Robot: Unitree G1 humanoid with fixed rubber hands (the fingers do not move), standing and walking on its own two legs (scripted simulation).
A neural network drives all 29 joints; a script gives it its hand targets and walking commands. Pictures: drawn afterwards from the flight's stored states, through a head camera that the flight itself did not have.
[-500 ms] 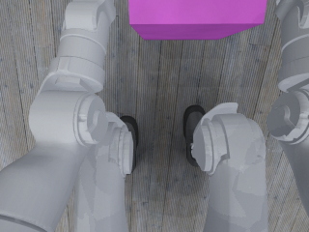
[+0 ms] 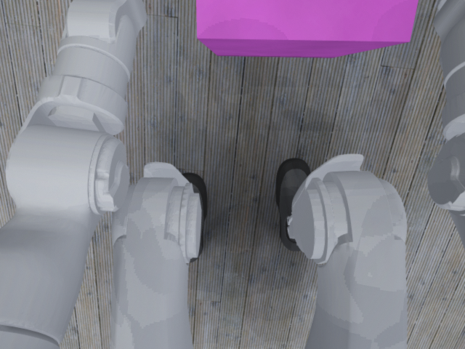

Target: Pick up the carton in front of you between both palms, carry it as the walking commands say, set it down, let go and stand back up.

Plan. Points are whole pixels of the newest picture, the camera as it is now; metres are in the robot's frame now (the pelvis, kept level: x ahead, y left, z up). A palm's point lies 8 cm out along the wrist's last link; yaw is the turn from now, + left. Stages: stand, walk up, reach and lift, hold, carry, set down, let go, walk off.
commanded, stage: set down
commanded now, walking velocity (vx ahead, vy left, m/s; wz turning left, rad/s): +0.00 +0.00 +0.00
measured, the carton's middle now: out of the picture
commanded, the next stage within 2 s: let go in 1.08 s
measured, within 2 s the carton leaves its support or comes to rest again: neither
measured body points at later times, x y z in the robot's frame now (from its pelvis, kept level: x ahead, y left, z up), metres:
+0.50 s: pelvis +0.00 +0.00 +0.09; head +0.34 -0.05 +0.38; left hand +0.59 +0.09 -0.02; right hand +0.55 -0.29 -0.02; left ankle +0.10 +0.12 -0.33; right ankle +0.11 -0.11 -0.33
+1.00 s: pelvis +0.03 -0.01 +0.23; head +0.35 -0.05 +0.54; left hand +0.59 +0.10 +0.12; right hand +0.55 -0.30 +0.13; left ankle +0.10 +0.12 -0.33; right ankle +0.11 -0.11 -0.33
